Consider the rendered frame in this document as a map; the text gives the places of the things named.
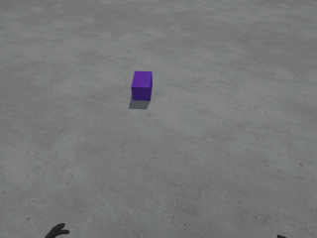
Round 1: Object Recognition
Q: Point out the carton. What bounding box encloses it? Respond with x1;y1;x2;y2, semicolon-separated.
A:
131;70;153;101

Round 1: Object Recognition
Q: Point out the left robot hand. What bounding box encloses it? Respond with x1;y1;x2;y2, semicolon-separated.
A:
45;223;70;238

